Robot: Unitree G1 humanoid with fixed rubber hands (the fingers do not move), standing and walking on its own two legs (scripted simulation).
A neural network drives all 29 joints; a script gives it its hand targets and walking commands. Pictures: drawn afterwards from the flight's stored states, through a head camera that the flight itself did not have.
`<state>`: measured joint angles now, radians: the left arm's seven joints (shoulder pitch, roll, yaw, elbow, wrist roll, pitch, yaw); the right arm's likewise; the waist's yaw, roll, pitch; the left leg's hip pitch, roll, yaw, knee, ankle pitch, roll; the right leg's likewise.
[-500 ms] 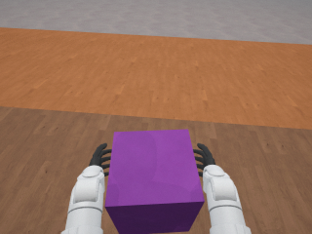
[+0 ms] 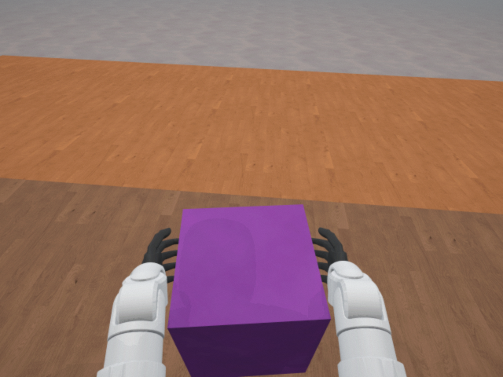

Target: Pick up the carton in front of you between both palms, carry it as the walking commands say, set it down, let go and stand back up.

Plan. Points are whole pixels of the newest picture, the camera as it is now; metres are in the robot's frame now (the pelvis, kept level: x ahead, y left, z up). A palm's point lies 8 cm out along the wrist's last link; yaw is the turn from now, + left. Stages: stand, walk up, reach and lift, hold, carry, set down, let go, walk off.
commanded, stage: hold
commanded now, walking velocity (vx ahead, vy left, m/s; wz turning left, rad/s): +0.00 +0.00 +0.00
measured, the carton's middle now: (246, 294) +0.29 +0.00 -0.03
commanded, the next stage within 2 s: carry in 1.06 s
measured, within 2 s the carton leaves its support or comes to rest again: neither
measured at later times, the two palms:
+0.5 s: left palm (154, 268) +0.29 +0.15 +0.05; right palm (336, 266) +0.29 -0.15 +0.05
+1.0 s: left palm (154, 270) +0.29 +0.15 +0.05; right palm (336, 269) +0.29 -0.15 +0.05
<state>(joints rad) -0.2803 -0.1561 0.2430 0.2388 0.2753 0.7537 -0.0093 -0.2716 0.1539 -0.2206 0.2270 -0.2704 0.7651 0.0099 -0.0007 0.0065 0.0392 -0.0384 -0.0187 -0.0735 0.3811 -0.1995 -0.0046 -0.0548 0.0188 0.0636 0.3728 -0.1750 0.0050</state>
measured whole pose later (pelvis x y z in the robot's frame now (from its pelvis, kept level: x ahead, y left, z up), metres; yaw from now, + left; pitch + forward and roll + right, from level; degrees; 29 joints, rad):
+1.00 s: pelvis +0.01 +0.00 +0.00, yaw +0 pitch -8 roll +0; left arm -0.26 -0.15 0.22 0.21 0.27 0.76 -0.01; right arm -0.25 0.15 -0.20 0.20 -0.27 0.77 0.01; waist 0.00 0.01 0.04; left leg -0.03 -0.02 -0.07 0.37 -0.20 0.00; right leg -0.05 0.02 0.07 0.36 -0.18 0.01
